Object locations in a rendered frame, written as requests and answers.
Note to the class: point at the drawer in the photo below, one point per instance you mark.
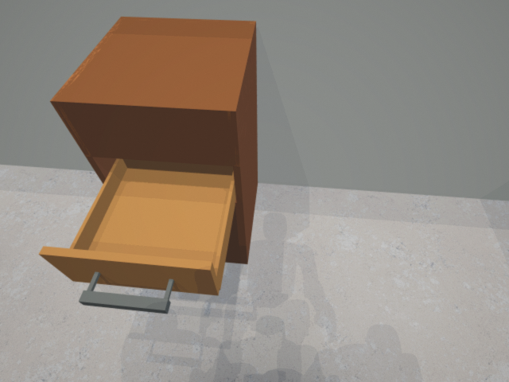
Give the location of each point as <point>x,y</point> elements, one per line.
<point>151,222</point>

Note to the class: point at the handle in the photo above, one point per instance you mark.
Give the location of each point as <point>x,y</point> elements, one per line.
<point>125,301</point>

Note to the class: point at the cabinet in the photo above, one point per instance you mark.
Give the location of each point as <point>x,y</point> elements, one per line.
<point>171,90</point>

